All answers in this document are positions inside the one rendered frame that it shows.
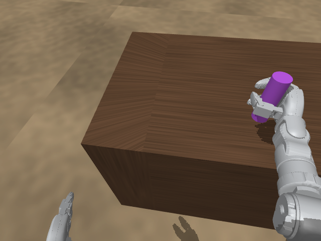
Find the right robot hand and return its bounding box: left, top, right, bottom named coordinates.
left=247, top=77, right=304, bottom=123

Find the right robot arm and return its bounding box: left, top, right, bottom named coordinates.
left=272, top=115, right=321, bottom=241

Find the can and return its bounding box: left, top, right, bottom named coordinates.
left=251, top=71, right=293, bottom=123

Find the left robot hand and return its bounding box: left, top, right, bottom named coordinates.
left=46, top=192, right=74, bottom=241

